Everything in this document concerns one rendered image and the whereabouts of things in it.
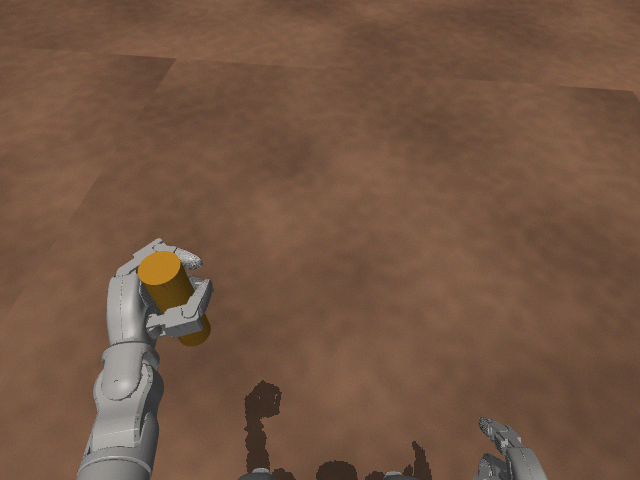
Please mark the left robot arm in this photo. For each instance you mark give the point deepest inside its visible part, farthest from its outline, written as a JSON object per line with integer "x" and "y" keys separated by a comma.
{"x": 127, "y": 392}

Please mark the right robot hand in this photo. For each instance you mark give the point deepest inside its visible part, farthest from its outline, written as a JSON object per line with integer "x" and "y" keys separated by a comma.
{"x": 521, "y": 462}

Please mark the left robot hand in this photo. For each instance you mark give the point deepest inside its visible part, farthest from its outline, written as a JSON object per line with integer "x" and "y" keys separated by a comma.
{"x": 132, "y": 314}

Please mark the can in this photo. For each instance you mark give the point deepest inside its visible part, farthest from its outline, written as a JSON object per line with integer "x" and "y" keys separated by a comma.
{"x": 164, "y": 277}

